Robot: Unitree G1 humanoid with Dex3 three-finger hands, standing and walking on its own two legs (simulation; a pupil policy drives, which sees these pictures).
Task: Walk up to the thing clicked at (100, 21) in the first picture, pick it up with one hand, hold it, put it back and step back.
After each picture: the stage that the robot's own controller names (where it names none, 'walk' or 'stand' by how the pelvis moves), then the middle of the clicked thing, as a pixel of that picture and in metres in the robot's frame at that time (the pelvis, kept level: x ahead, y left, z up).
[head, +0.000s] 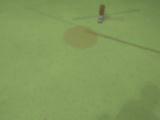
stand; (101, 14) +1.97 -0.29 -0.65
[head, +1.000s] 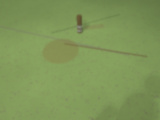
walk; (79, 24) +1.83 +0.09 -0.62
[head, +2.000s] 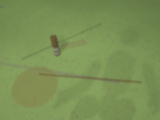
walk; (55, 46) +1.26 +0.34 -0.65
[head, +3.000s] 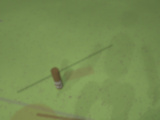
walk; (57, 78) +0.83 +0.28 -0.65
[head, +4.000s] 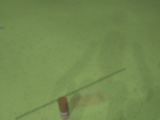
walk; (63, 108) +0.57 +0.16 -0.65
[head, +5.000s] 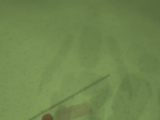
stand; out of the picture +0.43 +0.18 -0.64
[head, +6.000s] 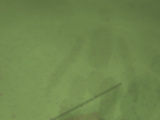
stand; out of the picture +0.39 +0.14 -0.65
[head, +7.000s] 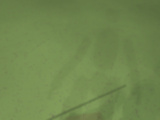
stand; out of the picture +0.40 +0.11 -0.64
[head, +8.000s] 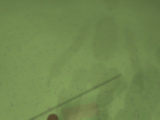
stand; out of the picture +0.39 +0.16 -0.64
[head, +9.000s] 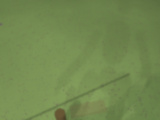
stand; (61, 119) +0.44 +0.16 -0.64
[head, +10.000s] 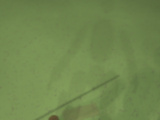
stand; out of the picture +0.41 +0.16 -0.65
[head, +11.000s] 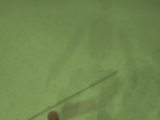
stand; out of the picture +0.43 +0.16 -0.65
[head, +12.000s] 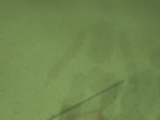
stand; out of the picture +0.38 +0.13 -0.64
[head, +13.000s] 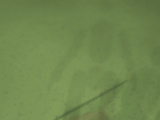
stand; out of the picture +0.37 +0.11 -0.65
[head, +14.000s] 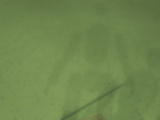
stand; out of the picture +0.36 +0.11 -0.66
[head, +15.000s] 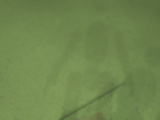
stand; out of the picture +0.35 +0.11 -0.66
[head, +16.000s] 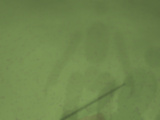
stand; out of the picture +0.35 +0.10 -0.66
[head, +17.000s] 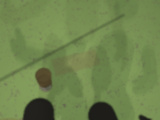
go down; (44, 81) +0.40 +0.14 -0.39
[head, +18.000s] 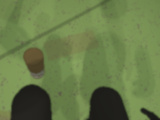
go down; (35, 65) +0.43 +0.17 -0.27
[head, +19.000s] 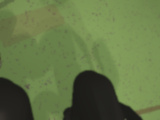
close in; out of the picture +0.41 +0.22 -0.16
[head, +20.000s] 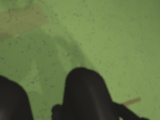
close; out of the picture +0.42 +0.22 -0.16
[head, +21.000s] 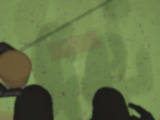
lift; (16, 76) +0.33 +0.21 -0.05
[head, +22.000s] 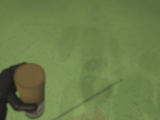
hold; (32, 96) +0.30 +0.15 +0.06
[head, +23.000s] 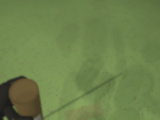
hold; (29, 108) +0.27 +0.16 +0.00
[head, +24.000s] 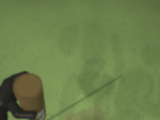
crouch; (33, 103) +0.29 +0.15 +0.02
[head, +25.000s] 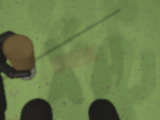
crouch; (23, 62) +0.41 +0.17 -0.06
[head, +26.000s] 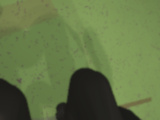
lower; out of the picture +0.41 +0.24 -0.18
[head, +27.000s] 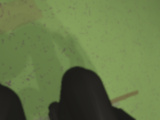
lower; out of the picture +0.43 +0.26 -0.17
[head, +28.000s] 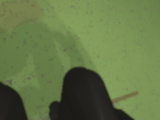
lower; out of the picture +0.42 +0.26 -0.17
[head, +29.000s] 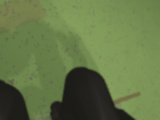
lower; out of the picture +0.42 +0.26 -0.17
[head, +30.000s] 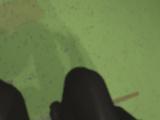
loosen; out of the picture +0.41 +0.26 -0.17
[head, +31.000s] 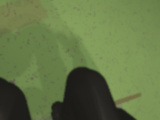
withdraw; out of the picture +0.41 +0.26 -0.17
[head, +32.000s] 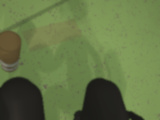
stand; (9, 55) +0.43 +0.23 -0.21
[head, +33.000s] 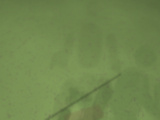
stand; out of the picture +0.37 +0.15 -0.58
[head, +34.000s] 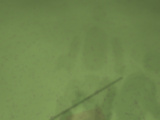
stand; out of the picture +0.38 +0.16 -0.60
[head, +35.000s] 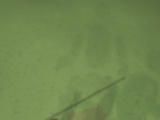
stand; out of the picture +0.39 +0.15 -0.61
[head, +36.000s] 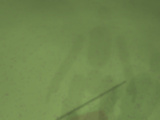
stand; out of the picture +0.40 +0.14 -0.65
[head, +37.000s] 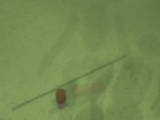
walk; (60, 99) +0.50 +0.10 -0.64
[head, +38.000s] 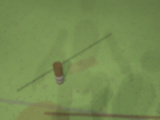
walk; (58, 73) +0.76 +0.17 -0.62
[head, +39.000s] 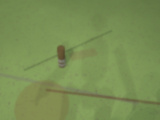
stand; (61, 57) +1.01 +0.19 -0.63
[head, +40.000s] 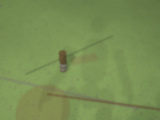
stand; (63, 61) +1.00 +0.16 -0.66
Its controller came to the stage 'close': yes
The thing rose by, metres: 0.66
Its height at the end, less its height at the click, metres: +0.00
